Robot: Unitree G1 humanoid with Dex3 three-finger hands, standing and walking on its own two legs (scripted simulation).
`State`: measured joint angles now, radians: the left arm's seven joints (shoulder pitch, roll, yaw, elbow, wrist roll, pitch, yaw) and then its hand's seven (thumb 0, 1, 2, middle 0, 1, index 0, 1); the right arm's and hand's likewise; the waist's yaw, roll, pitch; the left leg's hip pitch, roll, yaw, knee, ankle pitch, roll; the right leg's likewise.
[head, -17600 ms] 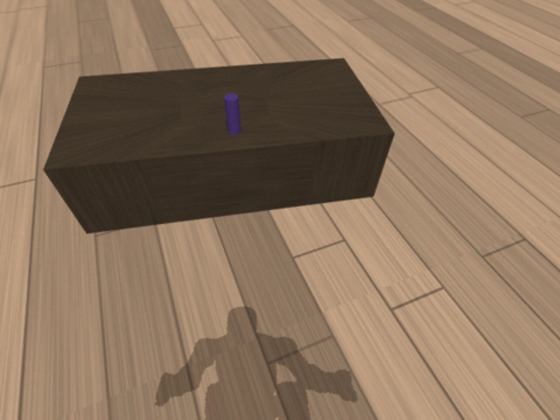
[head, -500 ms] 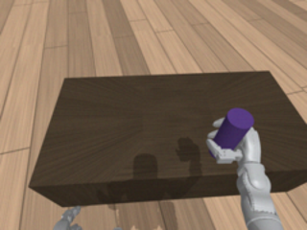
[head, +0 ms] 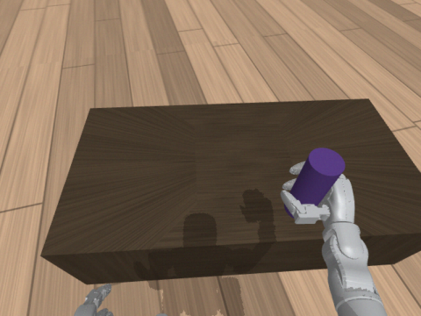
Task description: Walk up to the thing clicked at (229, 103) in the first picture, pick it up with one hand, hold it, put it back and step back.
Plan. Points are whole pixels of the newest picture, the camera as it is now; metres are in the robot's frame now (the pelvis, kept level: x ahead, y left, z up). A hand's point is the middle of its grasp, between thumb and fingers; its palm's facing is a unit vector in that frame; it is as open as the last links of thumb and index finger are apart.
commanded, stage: hold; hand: right
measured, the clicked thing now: (310, 187) +0.33 -0.18 +0.08
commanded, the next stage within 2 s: crouch in 1.38 s
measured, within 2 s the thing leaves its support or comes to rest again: neither
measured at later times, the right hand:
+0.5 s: hand (301, 192) +0.33 -0.17 +0.06, palm faces +0.10 +0.99 +0.01, open 7.5 cm
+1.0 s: hand (297, 196) +0.33 -0.16 +0.05, palm faces +0.09 +1.00 +0.00, open 7.5 cm
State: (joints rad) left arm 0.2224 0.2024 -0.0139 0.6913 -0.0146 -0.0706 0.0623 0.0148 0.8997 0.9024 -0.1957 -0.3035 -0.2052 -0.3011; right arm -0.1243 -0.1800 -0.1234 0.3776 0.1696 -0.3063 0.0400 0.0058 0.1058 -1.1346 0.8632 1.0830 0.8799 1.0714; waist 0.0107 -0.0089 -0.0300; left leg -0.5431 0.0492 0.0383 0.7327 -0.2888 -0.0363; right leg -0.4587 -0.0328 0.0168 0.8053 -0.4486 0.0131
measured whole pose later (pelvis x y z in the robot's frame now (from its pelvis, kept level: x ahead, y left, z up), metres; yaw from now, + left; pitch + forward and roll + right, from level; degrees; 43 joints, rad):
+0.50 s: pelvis +0.00 +0.00 +0.00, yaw +0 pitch +6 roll +1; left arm 0.22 0.21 -0.01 0.70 -0.01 -0.08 0.07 0.01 0.90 0.90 -0.19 -0.30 -0.20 -0.30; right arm -0.14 -0.18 -0.13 0.40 0.17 -0.31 0.04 0.01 0.11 -1.14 0.86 1.08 0.88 1.07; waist 0.01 -0.01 -0.03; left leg -0.54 0.05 0.04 0.73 -0.29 -0.03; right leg -0.45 -0.03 0.02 0.80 -0.45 0.01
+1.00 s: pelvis +0.00 +0.00 +0.00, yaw +0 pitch +6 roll +1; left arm 0.22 0.21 -0.01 0.70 -0.01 -0.08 0.06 0.02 0.90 0.90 -0.19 -0.30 -0.21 -0.30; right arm -0.13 -0.18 -0.12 0.41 0.16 -0.33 0.05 0.01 0.11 -1.14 0.86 1.08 0.88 1.07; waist 0.01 0.00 -0.02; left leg -0.55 0.05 0.04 0.74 -0.29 -0.03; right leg -0.46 -0.04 0.02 0.80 -0.44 0.02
